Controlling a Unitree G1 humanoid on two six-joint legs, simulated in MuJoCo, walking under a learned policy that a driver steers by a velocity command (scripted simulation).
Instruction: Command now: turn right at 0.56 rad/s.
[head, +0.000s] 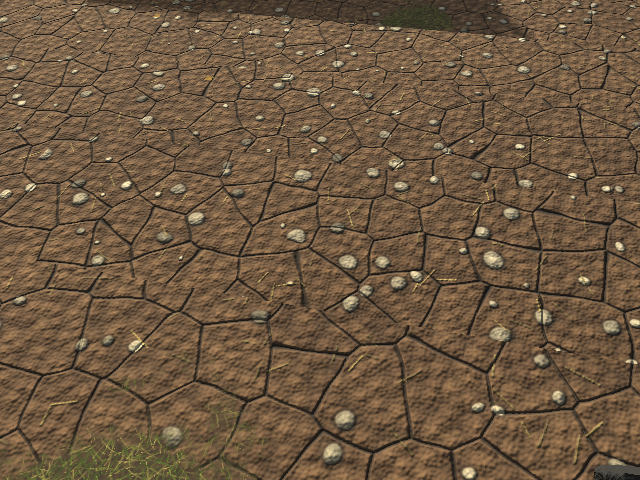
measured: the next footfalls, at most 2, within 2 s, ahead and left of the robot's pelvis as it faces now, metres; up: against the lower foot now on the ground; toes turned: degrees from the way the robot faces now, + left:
left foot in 0.42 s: +0.03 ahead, +0.17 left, +0.00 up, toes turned -16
right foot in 0.78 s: -0.07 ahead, -0.06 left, +0.00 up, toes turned -24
